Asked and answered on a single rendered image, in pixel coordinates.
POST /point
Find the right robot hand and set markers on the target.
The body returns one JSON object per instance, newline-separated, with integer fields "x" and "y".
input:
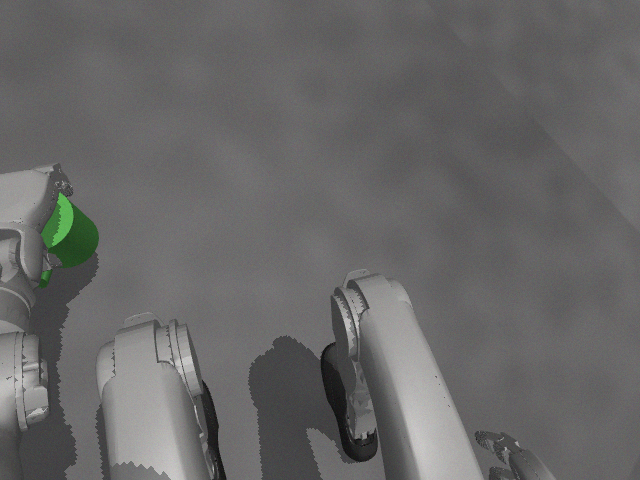
{"x": 525, "y": 465}

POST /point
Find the mug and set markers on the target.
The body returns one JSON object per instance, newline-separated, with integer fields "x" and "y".
{"x": 69, "y": 234}

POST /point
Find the left robot arm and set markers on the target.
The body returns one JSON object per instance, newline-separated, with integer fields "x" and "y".
{"x": 25, "y": 391}

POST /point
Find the left robot hand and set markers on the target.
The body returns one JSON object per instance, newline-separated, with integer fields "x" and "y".
{"x": 29, "y": 197}

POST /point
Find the left robot foot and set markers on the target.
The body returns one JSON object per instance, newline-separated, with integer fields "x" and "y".
{"x": 212, "y": 426}

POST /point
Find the right robot foot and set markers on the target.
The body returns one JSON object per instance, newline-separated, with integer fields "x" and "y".
{"x": 357, "y": 449}

